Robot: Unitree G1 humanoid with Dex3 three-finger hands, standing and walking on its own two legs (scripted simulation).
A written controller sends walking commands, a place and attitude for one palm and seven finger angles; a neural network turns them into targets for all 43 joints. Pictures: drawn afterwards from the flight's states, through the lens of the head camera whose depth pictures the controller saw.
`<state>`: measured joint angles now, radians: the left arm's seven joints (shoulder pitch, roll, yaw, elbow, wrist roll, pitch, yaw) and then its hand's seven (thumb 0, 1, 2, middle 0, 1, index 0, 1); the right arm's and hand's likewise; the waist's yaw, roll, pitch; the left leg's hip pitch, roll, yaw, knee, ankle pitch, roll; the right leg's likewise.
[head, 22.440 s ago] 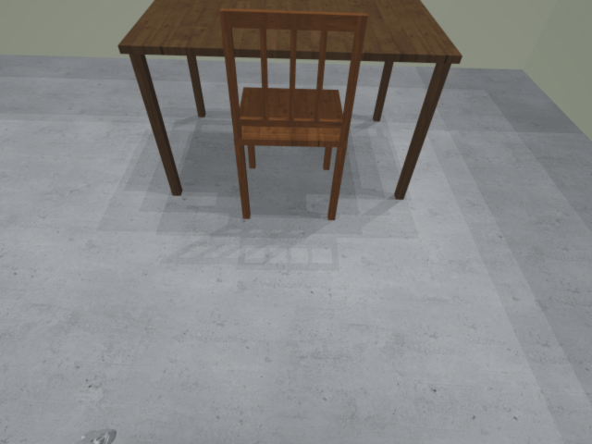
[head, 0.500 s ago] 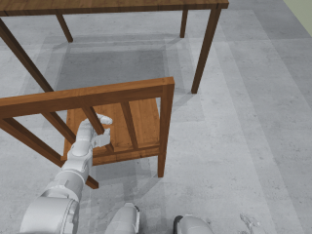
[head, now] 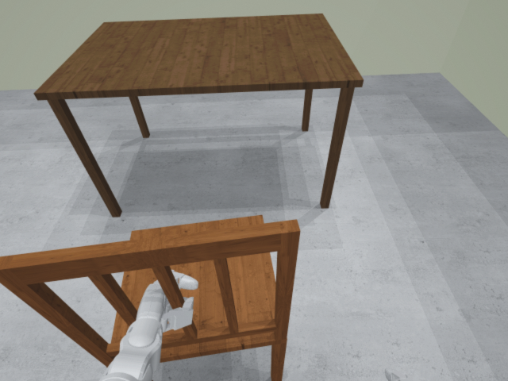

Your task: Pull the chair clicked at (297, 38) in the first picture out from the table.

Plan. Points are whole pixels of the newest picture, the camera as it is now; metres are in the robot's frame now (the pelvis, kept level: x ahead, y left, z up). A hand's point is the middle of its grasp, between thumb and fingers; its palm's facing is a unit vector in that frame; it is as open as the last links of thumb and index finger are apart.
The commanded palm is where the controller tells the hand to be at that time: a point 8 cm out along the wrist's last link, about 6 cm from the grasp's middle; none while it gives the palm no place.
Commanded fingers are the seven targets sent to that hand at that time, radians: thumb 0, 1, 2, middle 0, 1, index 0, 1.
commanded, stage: stop walking, hand still on the chair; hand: left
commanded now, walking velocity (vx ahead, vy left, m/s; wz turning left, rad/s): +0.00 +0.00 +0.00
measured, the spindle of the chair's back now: (178, 305) +0.28 +0.16 -0.08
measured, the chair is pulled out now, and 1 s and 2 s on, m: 0.68 0.69 0.69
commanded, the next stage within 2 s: open the thumb and straighten the fingers in 0.44 s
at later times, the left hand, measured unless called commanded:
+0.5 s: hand (185, 317) +0.25 +0.14 -0.06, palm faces +0.05 -0.98 -0.19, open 5.3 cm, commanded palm +0.23 +0.19 -0.05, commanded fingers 0.00 0.90 0.90 -0.50 -1.45 -0.50 -1.45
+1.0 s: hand (178, 312) +0.25 +0.15 -0.05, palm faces +0.04 -0.98 -0.19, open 13.5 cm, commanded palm +0.23 +0.20 -0.03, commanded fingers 0.00 -0.55 0.20 -0.15 -0.44 -0.15 -0.44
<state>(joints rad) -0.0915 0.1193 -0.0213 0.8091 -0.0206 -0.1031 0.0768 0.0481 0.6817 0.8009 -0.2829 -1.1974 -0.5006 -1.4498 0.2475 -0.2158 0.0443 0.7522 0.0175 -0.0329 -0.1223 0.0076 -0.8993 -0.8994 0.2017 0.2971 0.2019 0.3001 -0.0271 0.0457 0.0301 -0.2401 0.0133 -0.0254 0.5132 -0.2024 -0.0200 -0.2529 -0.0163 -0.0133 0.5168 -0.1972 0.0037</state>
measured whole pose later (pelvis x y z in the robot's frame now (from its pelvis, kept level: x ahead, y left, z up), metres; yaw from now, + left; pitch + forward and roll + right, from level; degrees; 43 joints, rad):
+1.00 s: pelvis +0.04 +0.00 -0.03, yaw +2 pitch +6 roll +0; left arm 0.29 0.17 -0.04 0.11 -0.06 0.17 0.04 0.00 -0.40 0.27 -0.34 -1.04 -0.37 -1.06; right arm 0.25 -0.27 0.02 0.55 0.04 -0.18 -0.08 0.01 -0.90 -0.90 0.20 0.30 0.20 0.30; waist -0.02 0.06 -0.09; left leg -0.51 0.00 -0.05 0.78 -0.37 -0.02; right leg -0.51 -0.03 -0.04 0.78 -0.37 0.00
